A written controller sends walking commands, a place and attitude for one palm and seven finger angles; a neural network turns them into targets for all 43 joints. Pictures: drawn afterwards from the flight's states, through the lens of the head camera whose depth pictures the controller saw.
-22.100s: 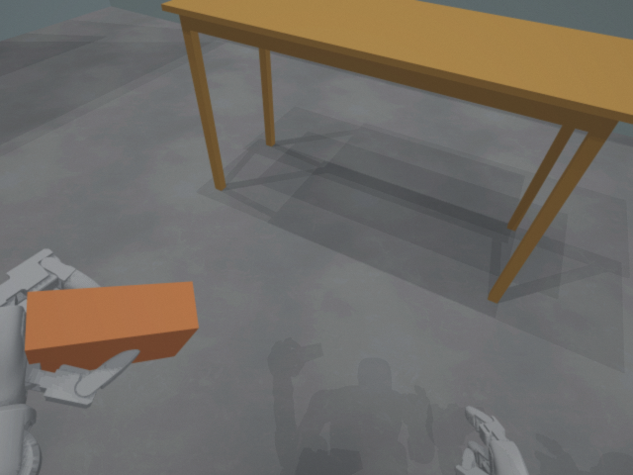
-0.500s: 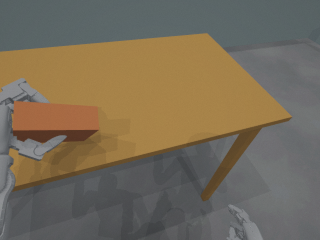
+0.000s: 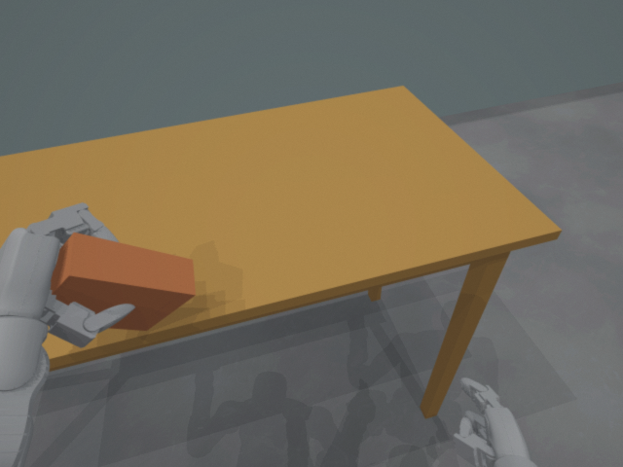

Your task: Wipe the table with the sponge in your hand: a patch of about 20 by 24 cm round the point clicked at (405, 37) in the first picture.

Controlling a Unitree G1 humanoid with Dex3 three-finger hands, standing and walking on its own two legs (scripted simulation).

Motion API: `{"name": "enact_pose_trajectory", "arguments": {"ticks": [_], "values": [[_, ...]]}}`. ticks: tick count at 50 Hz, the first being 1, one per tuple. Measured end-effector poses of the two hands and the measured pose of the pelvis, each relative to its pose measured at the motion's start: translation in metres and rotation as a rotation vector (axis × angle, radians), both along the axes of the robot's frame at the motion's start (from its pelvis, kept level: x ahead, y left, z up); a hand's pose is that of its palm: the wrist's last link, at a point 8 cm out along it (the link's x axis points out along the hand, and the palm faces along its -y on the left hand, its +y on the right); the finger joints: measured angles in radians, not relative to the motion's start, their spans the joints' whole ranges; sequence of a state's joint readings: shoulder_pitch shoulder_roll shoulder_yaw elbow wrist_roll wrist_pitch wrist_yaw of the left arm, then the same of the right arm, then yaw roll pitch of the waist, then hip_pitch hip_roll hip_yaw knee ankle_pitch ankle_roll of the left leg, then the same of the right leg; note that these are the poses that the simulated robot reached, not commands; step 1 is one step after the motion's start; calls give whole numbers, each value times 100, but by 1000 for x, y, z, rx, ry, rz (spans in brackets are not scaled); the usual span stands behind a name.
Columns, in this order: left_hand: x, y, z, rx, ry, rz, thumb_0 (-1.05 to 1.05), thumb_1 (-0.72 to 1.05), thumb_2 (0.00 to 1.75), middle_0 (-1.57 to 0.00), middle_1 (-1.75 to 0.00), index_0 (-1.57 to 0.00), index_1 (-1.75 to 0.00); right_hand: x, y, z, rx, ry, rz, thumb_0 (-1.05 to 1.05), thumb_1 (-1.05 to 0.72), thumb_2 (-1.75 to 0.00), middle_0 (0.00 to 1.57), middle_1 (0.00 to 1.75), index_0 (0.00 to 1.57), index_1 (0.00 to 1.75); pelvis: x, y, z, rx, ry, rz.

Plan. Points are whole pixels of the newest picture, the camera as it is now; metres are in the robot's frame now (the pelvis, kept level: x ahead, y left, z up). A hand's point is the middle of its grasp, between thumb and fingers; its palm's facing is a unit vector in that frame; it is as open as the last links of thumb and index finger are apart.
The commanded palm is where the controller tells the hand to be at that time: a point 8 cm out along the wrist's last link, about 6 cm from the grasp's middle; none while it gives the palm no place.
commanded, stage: turn the palm down, sponge in hand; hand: left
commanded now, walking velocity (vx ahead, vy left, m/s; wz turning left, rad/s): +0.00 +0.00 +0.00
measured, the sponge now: (135, 291) +0.25 +0.25 +0.14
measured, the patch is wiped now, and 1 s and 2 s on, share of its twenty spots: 0.00 0.00 0.00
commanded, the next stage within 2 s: move the sponge above the wiping area in 1.60 s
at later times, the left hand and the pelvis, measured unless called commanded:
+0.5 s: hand (84, 254) +0.24 +0.27 +0.21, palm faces +0.35 -0.34 -0.87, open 9.1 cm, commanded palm +0.20 +0.29 +0.27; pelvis +0.01 -0.01 +0.00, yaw -1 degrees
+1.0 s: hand (34, 234) +0.23 +0.31 +0.24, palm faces +0.33 -0.14 -0.94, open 9.1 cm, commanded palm +0.18 +0.30 +0.31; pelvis -0.02 +0.02 +0.01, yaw -1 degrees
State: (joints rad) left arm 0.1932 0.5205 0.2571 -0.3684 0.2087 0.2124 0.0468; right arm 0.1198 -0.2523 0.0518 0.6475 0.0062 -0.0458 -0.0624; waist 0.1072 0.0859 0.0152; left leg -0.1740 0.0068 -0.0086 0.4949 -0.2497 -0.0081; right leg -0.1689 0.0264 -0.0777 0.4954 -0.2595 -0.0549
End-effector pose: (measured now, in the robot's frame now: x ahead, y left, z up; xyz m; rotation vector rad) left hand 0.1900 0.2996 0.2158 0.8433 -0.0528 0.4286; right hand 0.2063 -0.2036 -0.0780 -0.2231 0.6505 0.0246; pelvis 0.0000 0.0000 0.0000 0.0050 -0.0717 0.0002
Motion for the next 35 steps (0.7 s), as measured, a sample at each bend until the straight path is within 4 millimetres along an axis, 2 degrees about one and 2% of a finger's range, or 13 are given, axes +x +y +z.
{"name": "enact_pose_trajectory", "arguments": {"ticks": [5,11,16,23,28,35], "values": [[6,-16,10,72,15,-48,-1,-41,106,-82,-140,-83,-140,5,-21,1,6,-12,-43,1,-90,-90,20,30,20,30,7,-11,-1,4,7,-10],[6,-10,19,140,36,32,-1,-41,106,-82,-140,-83,-140,6,-42,-5,-9,12,-77,1,-90,-90,20,30,20,30,12,-17,-2,7,12,-10],[8,-12,20,188,77,45,-1,-41,106,-82,-140,-83,-140,6,-49,-8,-21,17,-95,1,-90,-90,20,30,20,30,13,-15,-3,9,10,-11],[11,-19,32,276,65,16,-1,-41,106,-83,-140,-83,-140,9,-34,-3,-1,-8,-93,2,-91,-90,20,30,20,30,11,-8,-2,10,0,-22],[11,-11,43,315,70,66,0,-41,106,-83,-140,-83,-140,14,-15,1,29,-25,-68,1,-90,-90,20,30,20,30,7,-1,1,9,-11,-24],[11,-2,48,362,140,106,0,-41,106,-83,-140,-83,-140,24,12,10,48,-49,-14,1,-90,-90,20,30,20,30,-3,10,4,8,-23,-20]]}}
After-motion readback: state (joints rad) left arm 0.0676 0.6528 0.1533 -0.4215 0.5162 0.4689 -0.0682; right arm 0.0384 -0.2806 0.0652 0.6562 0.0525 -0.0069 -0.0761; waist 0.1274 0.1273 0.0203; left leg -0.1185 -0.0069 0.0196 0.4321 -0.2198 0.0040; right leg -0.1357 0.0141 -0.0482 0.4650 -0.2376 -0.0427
